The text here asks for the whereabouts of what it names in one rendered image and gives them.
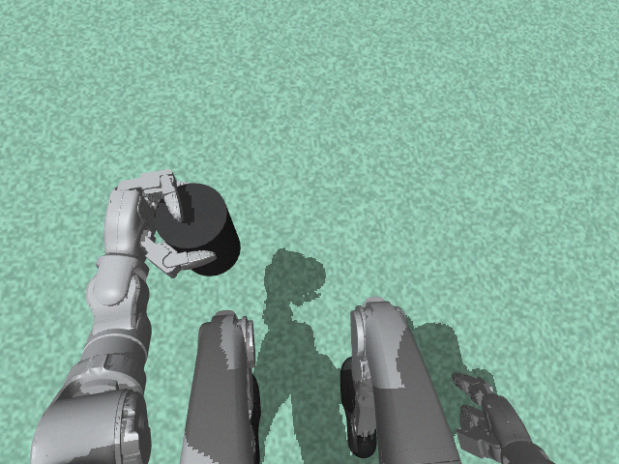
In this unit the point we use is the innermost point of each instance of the left robot arm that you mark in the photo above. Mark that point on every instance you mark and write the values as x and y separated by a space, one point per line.
99 416

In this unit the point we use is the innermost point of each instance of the right robot foot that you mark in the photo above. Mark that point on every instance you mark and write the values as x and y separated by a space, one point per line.
359 446

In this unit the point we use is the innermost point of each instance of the left robot hand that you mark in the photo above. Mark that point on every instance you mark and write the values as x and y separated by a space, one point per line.
129 225

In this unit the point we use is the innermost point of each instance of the can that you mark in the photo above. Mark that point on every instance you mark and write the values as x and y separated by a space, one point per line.
207 225

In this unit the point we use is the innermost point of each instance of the right robot arm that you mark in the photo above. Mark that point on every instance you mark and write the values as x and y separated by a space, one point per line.
523 452

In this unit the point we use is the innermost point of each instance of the right robot hand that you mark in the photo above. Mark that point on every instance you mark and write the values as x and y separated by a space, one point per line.
494 428

